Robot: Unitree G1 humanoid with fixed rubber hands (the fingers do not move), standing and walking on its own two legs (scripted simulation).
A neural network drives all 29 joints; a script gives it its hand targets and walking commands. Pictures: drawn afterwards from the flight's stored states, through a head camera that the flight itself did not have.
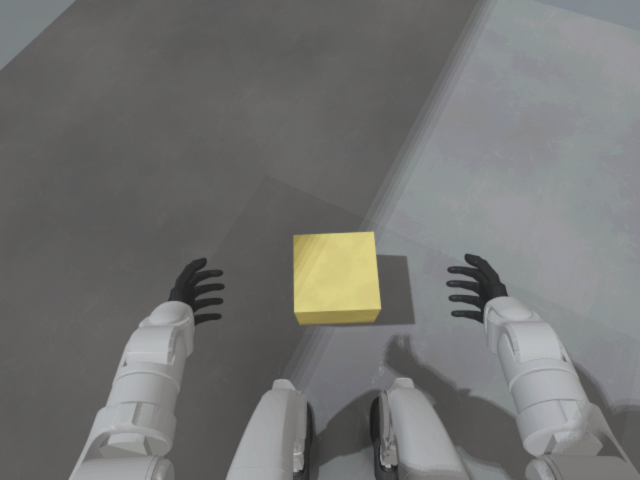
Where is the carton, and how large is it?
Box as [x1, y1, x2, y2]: [293, 232, 380, 324]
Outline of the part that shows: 373,232 293,235 294,313 299,324 359,322 374,320 380,309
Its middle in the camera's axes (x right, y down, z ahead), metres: +0.04 +0.12 +1.06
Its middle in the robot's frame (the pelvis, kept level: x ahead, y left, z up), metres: +0.52 +0.01 -0.60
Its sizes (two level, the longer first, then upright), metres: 0.214 0.207 0.174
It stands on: the floor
